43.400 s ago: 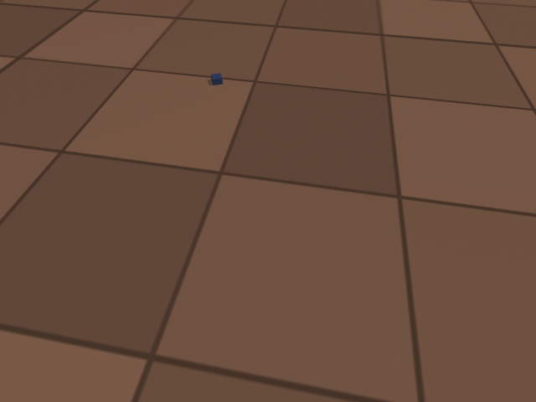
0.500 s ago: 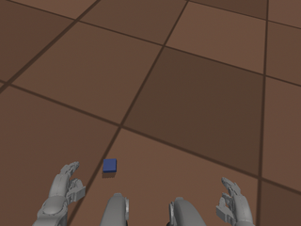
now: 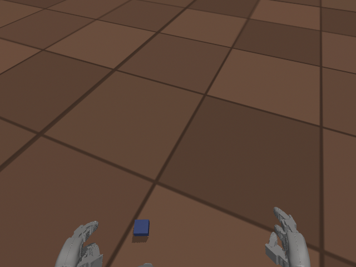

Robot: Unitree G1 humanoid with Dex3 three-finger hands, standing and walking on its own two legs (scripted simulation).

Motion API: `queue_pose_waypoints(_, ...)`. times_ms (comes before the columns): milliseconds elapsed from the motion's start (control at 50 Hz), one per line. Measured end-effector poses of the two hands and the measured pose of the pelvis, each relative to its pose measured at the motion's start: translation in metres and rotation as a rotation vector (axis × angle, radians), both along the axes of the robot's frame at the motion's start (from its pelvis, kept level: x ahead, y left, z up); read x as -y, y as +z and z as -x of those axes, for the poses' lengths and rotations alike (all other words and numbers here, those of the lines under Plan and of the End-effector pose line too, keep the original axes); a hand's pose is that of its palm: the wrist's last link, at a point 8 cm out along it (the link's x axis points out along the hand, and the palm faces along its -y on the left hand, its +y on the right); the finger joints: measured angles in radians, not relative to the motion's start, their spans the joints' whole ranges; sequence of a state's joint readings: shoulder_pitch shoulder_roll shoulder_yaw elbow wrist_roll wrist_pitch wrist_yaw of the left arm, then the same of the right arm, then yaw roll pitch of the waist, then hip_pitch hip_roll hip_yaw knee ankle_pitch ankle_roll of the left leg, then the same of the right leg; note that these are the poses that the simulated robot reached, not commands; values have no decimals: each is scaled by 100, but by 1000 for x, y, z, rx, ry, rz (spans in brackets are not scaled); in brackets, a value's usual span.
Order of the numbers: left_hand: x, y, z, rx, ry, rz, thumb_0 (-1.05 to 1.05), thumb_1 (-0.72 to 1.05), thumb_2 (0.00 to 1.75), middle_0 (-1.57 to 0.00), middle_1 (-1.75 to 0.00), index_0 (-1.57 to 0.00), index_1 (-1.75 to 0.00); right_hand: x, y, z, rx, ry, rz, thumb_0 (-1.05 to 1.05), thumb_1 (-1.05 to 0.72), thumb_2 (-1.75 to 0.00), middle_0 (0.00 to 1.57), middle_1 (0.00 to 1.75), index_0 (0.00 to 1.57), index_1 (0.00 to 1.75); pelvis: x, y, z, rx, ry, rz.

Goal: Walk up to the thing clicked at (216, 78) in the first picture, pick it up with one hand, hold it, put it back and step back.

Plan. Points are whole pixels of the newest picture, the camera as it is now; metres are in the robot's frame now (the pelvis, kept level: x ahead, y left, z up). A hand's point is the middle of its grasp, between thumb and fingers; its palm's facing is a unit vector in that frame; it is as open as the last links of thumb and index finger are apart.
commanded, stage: home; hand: left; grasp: from above
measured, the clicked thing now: (141, 227) +0.43 +0.19 -0.69
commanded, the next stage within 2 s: stand in 1.78 s
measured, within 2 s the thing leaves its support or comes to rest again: neither
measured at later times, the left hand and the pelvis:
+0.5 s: hand (103, 263) +0.15 +0.17 -0.05, palm faces +0.03 -0.98 -0.21, open 7.4 cm; pelvis -0.01 -0.01 +0.00, yaw +0 degrees
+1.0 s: hand (102, 258) +0.16 +0.18 -0.05, palm faces +0.03 -0.98 -0.21, open 7.4 cm; pelvis +0.00 +0.00 +0.00, yaw +0 degrees
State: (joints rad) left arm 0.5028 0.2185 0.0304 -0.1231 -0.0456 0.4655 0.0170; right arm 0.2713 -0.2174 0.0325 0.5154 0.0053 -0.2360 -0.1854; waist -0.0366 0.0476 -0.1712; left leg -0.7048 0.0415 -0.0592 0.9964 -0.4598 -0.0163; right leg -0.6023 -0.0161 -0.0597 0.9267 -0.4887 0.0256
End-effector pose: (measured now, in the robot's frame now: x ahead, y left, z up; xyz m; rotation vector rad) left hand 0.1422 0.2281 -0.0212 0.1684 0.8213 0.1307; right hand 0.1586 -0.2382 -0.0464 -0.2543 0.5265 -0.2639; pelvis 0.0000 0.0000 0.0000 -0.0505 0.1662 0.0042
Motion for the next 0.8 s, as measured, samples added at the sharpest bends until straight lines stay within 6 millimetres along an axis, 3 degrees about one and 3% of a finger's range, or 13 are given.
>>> queue_pose_waypoints(440, 6, 1, 6, 4, -16, -6, 1, 91, 90, -20, -30, -20, -30, 7, -12, 28, -49, -24, -9, 1, -90, -90, 21, 30, 21, 30, 5, -1, 9, 9, -6, -6)
queue_pose_waypoints(800, 7, 0, 1, 8, -18, -4, 1, 91, 90, -20, -30, -20, -30, 9, -10, 18, -31, -30, 1, 1, -90, -90, 21, 30, 21, 30, 5, -2, 5, 4, -9, -6)
